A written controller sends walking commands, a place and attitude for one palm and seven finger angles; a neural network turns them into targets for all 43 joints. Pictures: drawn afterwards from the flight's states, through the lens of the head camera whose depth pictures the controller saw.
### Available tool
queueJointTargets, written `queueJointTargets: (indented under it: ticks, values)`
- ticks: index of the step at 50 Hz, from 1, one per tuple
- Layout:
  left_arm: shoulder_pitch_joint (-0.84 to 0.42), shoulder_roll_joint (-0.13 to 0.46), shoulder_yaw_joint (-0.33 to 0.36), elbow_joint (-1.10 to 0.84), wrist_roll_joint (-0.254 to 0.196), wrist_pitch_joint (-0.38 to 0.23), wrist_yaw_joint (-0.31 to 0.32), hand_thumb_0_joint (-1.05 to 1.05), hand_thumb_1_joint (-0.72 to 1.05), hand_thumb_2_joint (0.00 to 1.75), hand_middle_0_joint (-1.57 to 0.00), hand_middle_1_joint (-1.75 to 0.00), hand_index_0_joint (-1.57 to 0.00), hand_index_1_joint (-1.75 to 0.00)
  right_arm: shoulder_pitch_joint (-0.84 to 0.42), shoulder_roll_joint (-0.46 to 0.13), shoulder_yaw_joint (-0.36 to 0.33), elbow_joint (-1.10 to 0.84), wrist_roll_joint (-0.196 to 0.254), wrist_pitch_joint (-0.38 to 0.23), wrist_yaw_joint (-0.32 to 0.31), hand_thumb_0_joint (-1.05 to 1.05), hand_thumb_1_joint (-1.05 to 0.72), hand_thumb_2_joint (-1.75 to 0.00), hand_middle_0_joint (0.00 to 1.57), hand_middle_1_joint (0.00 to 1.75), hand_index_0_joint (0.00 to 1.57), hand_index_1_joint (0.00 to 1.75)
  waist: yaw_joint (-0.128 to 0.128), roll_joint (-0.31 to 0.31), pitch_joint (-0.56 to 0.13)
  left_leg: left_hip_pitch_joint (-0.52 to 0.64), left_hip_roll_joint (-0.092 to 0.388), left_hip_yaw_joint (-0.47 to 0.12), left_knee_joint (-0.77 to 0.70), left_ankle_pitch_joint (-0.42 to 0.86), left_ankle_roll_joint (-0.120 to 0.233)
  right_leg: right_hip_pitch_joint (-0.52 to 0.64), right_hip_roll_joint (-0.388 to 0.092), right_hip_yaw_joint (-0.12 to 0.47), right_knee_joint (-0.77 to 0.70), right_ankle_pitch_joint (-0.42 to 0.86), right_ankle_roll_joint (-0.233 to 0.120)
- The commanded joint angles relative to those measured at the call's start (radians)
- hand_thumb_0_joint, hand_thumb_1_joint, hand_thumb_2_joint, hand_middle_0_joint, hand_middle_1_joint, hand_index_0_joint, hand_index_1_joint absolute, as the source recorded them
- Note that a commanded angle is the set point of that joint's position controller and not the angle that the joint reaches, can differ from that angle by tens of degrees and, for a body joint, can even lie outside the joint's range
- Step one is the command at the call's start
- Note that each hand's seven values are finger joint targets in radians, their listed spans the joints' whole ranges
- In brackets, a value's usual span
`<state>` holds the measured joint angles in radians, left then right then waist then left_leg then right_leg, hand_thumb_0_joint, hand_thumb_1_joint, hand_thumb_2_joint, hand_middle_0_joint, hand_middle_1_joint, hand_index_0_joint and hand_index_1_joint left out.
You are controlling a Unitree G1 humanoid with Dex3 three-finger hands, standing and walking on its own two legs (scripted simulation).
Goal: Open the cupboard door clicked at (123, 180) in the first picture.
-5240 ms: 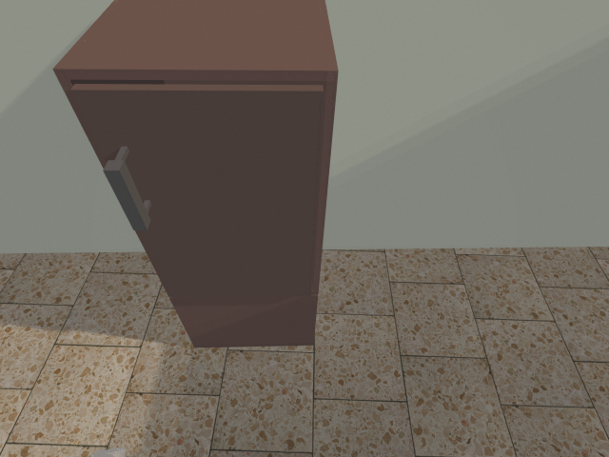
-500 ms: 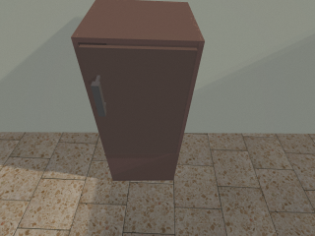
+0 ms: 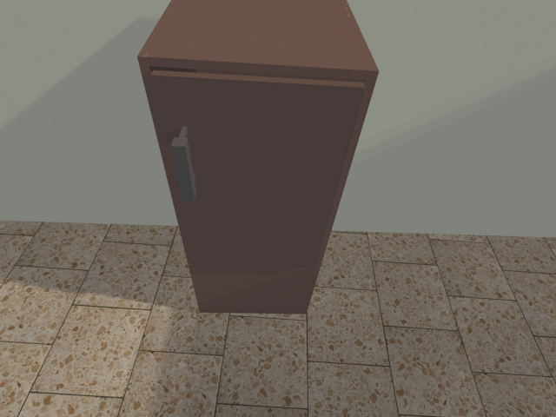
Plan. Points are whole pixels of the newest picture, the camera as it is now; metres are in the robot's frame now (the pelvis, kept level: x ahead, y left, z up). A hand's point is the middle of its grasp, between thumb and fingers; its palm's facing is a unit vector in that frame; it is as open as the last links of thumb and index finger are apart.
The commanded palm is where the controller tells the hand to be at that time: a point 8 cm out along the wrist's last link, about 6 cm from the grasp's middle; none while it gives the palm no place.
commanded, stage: look again from close up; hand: left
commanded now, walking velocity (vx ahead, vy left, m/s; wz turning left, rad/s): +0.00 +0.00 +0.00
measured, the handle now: (186, 164) +0.56 +0.22 +0.02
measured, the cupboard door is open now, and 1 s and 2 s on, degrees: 0 0 0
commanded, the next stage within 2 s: raise the hand with hooked fingers in 0.40 s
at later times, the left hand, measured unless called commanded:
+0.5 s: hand out of the picture -0.01 +0.15 -0.18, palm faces +0.01 -0.99 -0.13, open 7.4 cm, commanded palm +0.10 +0.20 -0.07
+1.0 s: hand (164, 390) +0.17 +0.17 -0.06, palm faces +0.17 -0.99 -0.01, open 9.0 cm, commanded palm +0.16 +0.23 -0.04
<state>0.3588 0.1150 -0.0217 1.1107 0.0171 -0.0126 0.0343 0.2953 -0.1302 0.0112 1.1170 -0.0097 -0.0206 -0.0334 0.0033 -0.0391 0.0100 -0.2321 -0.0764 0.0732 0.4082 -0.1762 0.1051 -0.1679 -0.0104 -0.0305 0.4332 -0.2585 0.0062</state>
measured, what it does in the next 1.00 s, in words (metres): lowers itself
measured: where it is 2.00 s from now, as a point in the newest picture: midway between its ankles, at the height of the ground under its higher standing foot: outside the picture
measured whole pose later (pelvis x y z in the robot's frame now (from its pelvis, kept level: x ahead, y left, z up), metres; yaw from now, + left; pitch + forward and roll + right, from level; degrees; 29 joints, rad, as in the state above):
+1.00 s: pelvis -0.01 -0.05 -0.08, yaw +1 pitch +13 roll -1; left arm 0.49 0.21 0.20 0.05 -0.27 -0.40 -0.22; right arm 0.15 -0.24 -0.05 0.46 0.02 -0.18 -0.03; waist 0.02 -0.03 -0.16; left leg -0.86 0.00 0.02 1.12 -0.48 0.04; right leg -0.77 0.06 -0.12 1.09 -0.54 -0.09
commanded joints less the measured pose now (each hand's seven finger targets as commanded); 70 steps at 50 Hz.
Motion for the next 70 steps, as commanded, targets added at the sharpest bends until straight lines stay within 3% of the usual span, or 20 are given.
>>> queueJointTargets:
  ticks: [1,19,24,25,26,27,28,29,33,34,36,38,39,41,44,49,53,60,64,70]
  values:
    - [0.094,0.068,0.009,-0.015,0.000,-0.006,0.009,0.00,0.90,0.90,-0.20,-0.30,-0.20,-0.30,0.065,-0.111,-0.014,-0.026,-0.001,-0.016,-0.002,0.00,-0.90,-0.90,0.20,0.30,0.20,0.30,-0.002,0.044,0.066,-0.002,0.196,-0.217,-0.152,-0.082,-0.033,-0.049,-0.080,0.075,-0.057,0.051,-0.038]
    - [0.081,0.076,0.010,-0.018,-0.003,-0.009,0.011,0.00,0.90,0.90,-0.20,-0.30,-0.20,-0.30,0.075,-0.103,-0.010,-0.007,0.000,-0.019,-0.001,0.00,-0.90,-0.90,0.20,0.30,0.20,0.30,-0.002,0.006,0.053,0.029,0.188,-0.185,-0.125,0.025,-0.039,-0.034,-0.090,0.088,-0.073,0.088,-0.037]
    - [0.083,0.077,0.010,-0.018,-0.003,-0.009,0.011,0.00,0.90,0.90,-0.20,-0.30,-0.20,-0.30,0.077,-0.097,-0.008,-0.001,0.001,-0.018,-0.001,0.00,-0.90,-0.90,0.20,0.30,0.20,0.30,-0.001,0.030,0.067,0.014,0.184,-0.187,-0.130,0.000,-0.041,-0.032,-0.087,0.092,-0.076,0.076,-0.041]
    - [0.077,0.117,0.007,-0.001,0.017,-0.024,0.044,0.00,0.90,0.90,-0.20,-0.30,-0.20,-0.30,-0.004,-0.153,-0.005,-0.081,0.008,-0.014,0.009,0.00,-0.90,-0.90,0.20,0.30,0.20,0.30,0.008,0.080,0.136,-0.053,0.182,-0.147,0.002,0.101,-0.078,-0.094,-0.094,0.078,-0.065,0.066,-0.040]
    - [-0.612,0.343,0.114,-1.596,-0.178,-0.211,0.053,0.00,0.88,0.89,-0.20,-0.32,-0.20,-0.32,0.021,-0.321,-0.050,-0.480,0.054,-0.152,-0.025,0.00,-0.90,-0.90,0.20,0.30,0.20,0.30,-0.139,0.280,-0.383,0.327,0.096,-0.152,-0.031,0.089,-0.123,-0.121,0.021,-0.024,0.045,0.112,-0.034]
    - [-0.275,0.289,0.106,-1.424,-0.120,-0.168,0.109,0.00,0.85,0.88,-0.20,-0.33,-0.20,-0.33,-0.050,-0.241,-0.002,-0.407,0.051,-0.258,-0.045,0.00,-0.90,-0.90,0.20,0.30,0.20,0.30,-0.038,0.368,-0.409,0.324,0.177,-0.217,-0.092,0.029,-0.165,-0.172,0.020,-0.023,0.175,-0.077,-0.052]
    - [-0.004,0.135,-0.003,-1.250,-0.112,-0.036,0.145,0.00,0.83,0.87,-0.21,-0.34,-0.21,-0.34,-0.051,-0.180,-0.012,-0.399,0.073,-0.293,-0.036,0.00,-0.90,-0.90,0.20,0.30,0.20,0.30,-0.046,0.296,-0.214,0.135,0.170,-0.260,-0.151,-0.165,-0.195,-0.280,0.027,-0.033,0.242,-0.159,-0.042]
    - [0.085,-0.049,-0.106,-1.149,-0.155,0.011,0.141,0.00,0.81,0.86,-0.21,-0.36,-0.21,-0.36,-0.022,-0.177,-0.015,-0.385,0.083,-0.306,-0.037,0.00,-0.90,-0.90,0.20,0.30,0.20,0.30,-0.052,0.190,-0.058,0.017,0.141,-0.239,-0.135,-0.241,-0.157,-0.306,0.021,-0.034,0.248,-0.111,-0.041]
    - [0.000,0.102,0.035,-1.139,-0.179,-0.185,0.081,0.00,0.71,0.82,-0.21,-0.42,-0.21,-0.42,-0.066,-0.276,-0.047,-0.507,0.045,-0.330,-0.032,0.00,-0.90,-0.90,0.20,0.30,0.20,0.30,-0.079,-0.097,-0.010,-0.205,0.085,-0.207,0.156,-0.294,-0.106,-0.408,0.018,-0.048,0.157,-0.203,-0.032]
    - [-0.087,0.116,0.085,-1.054,-0.187,-0.262,0.045,0.00,0.69,0.81,-0.22,-0.43,-0.22,-0.43,-0.083,-0.282,-0.063,-0.510,0.035,-0.319,-0.034,0.00,-0.90,-0.90,0.20,0.30,0.20,0.30,-0.091,-0.249,-0.016,-0.301,0.085,-0.195,0.247,-0.308,-0.100,-0.504,0.016,-0.042,0.203,-0.283,-0.029]
    - [0.082,0.042,0.108,-0.898,-0.234,-0.423,-0.078,0.00,0.64,0.79,-0.22,-0.47,-0.22,-0.47,-0.131,-0.266,-0.081,-0.558,0.020,-0.321,-0.017,0.00,-0.90,-0.90,0.20,0.30,0.20,0.30,-0.011,-0.329,-0.058,-0.466,0.067,-0.138,0.396,-0.286,-0.102,-0.604,0.020,-0.025,0.301,-0.378,-0.033]
    - [0.229,0.106,0.208,-0.872,-0.289,-0.560,-0.229,0.00,0.60,0.77,-0.22,-0.50,-0.22,-0.50,-0.129,-0.258,-0.098,-0.615,0.029,-0.309,0.025,0.00,-0.90,-0.90,0.20,0.30,0.20,0.30,0.067,-0.126,-0.169,-0.522,0.049,-0.107,0.484,-0.178,-0.119,-0.562,0.018,0.015,0.404,-0.255,-0.061]
    - [0.226,0.150,0.239,-0.910,-0.308,-0.604,-0.300,0.00,0.57,0.76,-0.22,-0.51,-0.22,-0.51,-0.155,-0.259,-0.099,-0.654,0.030,-0.300,0.039,0.00,-0.90,-0.90,0.20,0.30,0.20,0.30,0.073,-0.029,-0.207,-0.536,0.042,-0.097,0.517,-0.141,-0.122,-0.543,0.013,0.027,0.443,-0.183,-0.066]
    - [0.258,0.242,0.318,-1.001,-0.304,-0.562,-0.339,0.00,0.53,0.74,-0.23,-0.54,-0.23,-0.54,-0.197,-0.261,-0.106,-0.739,0.038,-0.266,0.042,0.00,-0.90,-0.90,0.20,0.30,0.20,0.30,0.107,0.062,-0.316,-0.520,0.041,-0.071,0.518,-0.088,-0.106,-0.479,0.022,0.044,0.478,-0.087,-0.063]
    - [0.145,0.271,0.337,-1.245,-0.339,-0.444,-0.308,0.00,0.46,0.71,-0.23,-0.58,-0.23,-0.58,-0.192,-0.244,-0.096,-0.809,0.044,-0.205,0.022,0.00,-0.90,-0.90,0.20,0.30,0.20,0.30,0.079,0.118,-0.361,-0.502,0.048,-0.074,0.515,-0.085,-0.088,-0.434,0.030,0.070,0.453,-0.049,-0.045]
    - [-0.088,0.289,0.342,-1.463,-0.311,-0.553,-0.217,0.00,0.34,0.66,-0.24,-0.66,-0.24,-0.66,-0.106,-0.211,-0.079,-0.740,0.022,-0.188,-0.016,0.00,-0.90,-0.90,0.20,0.30,0.20,0.30,-0.027,0.154,-0.337,-0.495,0.083,-0.117,0.612,-0.044,-0.070,-0.514,0.031,0.111,0.457,0.051,-0.019]
    - [-0.143,0.271,0.265,-1.337,-0.337,-0.600,-0.331,0.00,0.25,0.62,-0.25,-0.72,-0.25,-0.72,-0.104,-0.241,-0.057,-0.688,0.026,-0.223,-0.023,0.00,-0.90,-0.90,0.20,0.30,0.20,0.30,-0.083,0.134,-0.301,-0.542,0.090,-0.135,0.667,-0.104,-0.064,-0.587,0.032,0.123,0.447,-0.045,-0.010]
    - [-0.064,0.371,0.431,-1.195,-0.418,-0.371,-0.431,0.00,0.08,0.55,-0.26,-0.82,-0.26,-0.82,-0.115,-0.249,-0.046,-0.705,0.062,-0.216,-0.046,0.00,-0.90,-0.90,0.20,0.30,0.20,0.30,0.008,0.030,-0.426,-0.538,0.081,-0.127,0.597,-0.056,-0.065,-0.334,-0.022,0.193,0.348,0.044,0.046]
    - [-0.071,0.363,0.465,-1.196,-0.415,-0.382,-0.373,0.00,-0.01,0.51,-0.27,-0.88,-0.27,-0.88,-0.114,-0.234,-0.045,-0.700,0.051,-0.211,-0.042,0.00,-0.90,-0.90,0.20,0.30,0.20,0.30,0.027,0.036,-0.383,-0.502,0.084,-0.128,0.537,-0.014,-0.072,-0.327,-0.012,0.139,0.365,0.121,0.030]
    - [-0.084,0.338,0.423,-1.138,-0.397,-0.439,-0.363,0.00,-0.15,0.45,-0.27,-0.98,-0.27,-0.98,-0.085,-0.256,-0.058,-0.690,0.054,-0.220,-0.032,0.00,-0.90,-0.90,0.20,0.30,0.20,0.30,0.004,0.040,-0.326,-0.452,0.081,-0.117,0.484,-0.041,-0.068,-0.398,0.007,0.091,0.347,0.026,0.014]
